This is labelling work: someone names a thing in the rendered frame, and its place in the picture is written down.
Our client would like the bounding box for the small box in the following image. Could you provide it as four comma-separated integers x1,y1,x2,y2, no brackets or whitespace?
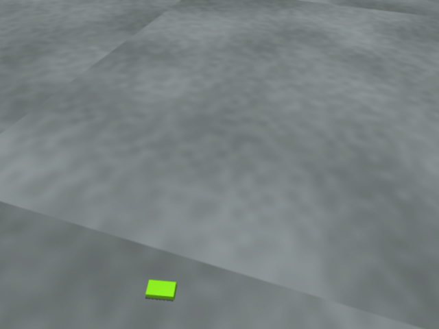
145,280,177,300

